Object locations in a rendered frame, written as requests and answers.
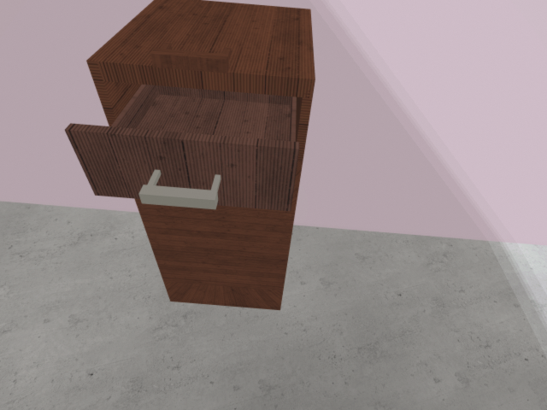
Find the drawer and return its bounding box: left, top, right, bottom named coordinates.
left=65, top=85, right=299, bottom=211

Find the handle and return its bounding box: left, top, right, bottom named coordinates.
left=150, top=48, right=229, bottom=73
left=138, top=170, right=221, bottom=209

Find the cabinet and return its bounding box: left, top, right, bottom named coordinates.
left=87, top=0, right=315, bottom=310

